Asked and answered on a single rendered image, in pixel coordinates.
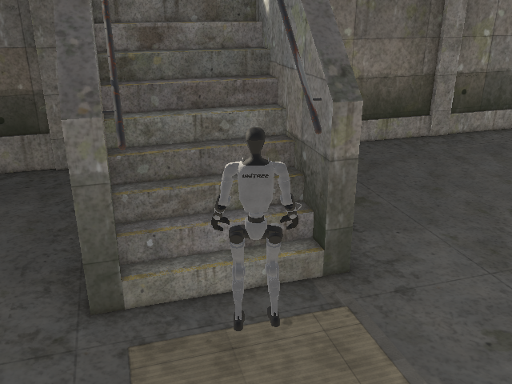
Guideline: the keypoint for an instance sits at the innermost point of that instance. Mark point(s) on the robot left hand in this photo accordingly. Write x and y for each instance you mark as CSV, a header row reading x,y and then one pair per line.
x,y
215,225

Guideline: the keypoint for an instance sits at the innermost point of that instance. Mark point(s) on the right robot foot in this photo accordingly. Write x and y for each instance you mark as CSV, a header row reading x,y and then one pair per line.
x,y
274,320

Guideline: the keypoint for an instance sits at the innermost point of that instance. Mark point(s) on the humanoid robot torso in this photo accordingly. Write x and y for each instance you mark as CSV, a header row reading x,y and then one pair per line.
x,y
255,187

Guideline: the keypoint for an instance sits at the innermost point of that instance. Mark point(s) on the right robot upper arm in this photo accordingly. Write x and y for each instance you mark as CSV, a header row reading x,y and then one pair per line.
x,y
283,181

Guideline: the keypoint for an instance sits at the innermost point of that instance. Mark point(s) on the right robot forearm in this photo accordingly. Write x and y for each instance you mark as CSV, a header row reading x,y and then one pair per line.
x,y
291,209

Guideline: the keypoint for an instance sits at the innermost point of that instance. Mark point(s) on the left robot upper arm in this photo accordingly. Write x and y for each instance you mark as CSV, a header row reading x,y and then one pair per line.
x,y
230,170

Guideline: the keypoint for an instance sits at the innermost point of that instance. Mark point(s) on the robot right hand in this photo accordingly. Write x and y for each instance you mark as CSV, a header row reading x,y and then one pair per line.
x,y
292,225

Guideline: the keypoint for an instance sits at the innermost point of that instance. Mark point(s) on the left robot forearm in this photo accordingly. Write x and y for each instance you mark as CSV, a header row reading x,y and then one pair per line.
x,y
218,210

